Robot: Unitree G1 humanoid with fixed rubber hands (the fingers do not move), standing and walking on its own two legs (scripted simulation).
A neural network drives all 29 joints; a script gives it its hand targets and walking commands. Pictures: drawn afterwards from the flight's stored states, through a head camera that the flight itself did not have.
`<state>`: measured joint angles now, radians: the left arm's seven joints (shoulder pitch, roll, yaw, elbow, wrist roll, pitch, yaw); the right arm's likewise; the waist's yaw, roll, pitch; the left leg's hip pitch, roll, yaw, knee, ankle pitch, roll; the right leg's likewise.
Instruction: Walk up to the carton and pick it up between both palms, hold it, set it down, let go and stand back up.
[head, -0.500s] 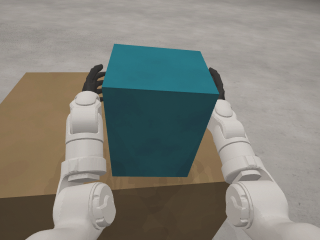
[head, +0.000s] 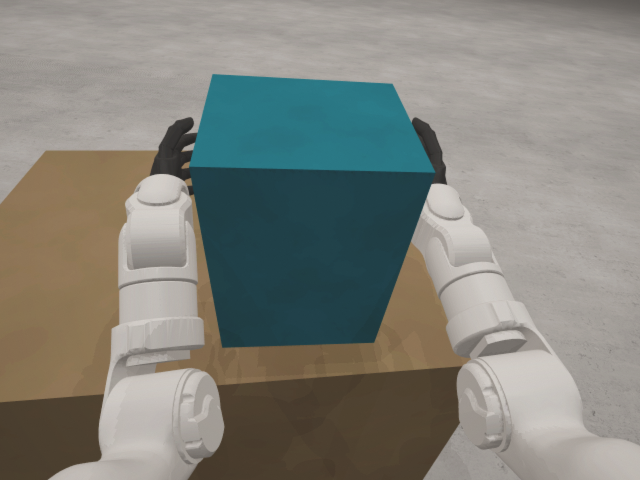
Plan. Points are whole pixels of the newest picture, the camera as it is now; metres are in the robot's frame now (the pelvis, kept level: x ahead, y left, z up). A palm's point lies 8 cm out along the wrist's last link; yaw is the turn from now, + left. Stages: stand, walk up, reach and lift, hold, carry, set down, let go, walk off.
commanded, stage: reach and lift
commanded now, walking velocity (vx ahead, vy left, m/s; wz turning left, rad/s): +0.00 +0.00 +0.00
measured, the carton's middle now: (302, 223) +0.38 +0.00 +0.17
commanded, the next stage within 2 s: hold in 1.14 s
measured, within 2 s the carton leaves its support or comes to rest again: neither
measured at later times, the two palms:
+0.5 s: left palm (160, 154) +0.38 +0.15 +0.27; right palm (436, 149) +0.38 -0.15 +0.27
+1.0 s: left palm (156, 130) +0.39 +0.15 +0.29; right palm (440, 121) +0.38 -0.15 +0.30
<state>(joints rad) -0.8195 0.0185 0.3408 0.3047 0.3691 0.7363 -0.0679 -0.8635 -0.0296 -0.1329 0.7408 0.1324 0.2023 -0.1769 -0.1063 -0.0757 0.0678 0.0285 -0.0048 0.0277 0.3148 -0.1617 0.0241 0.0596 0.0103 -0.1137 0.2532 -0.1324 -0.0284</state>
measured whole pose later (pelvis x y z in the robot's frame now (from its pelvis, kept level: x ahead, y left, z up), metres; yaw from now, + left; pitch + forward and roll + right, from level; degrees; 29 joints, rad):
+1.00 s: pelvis +0.01 +0.00 +0.00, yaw -1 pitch -7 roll -1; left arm -0.96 0.09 0.34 0.39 0.30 0.87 -0.04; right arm -1.08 -0.15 -0.02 0.82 0.33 0.42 -0.24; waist -0.09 -0.03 -0.07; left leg -0.04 0.00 0.04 0.34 -0.18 0.03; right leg -0.01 0.02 -0.07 0.26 -0.14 -0.03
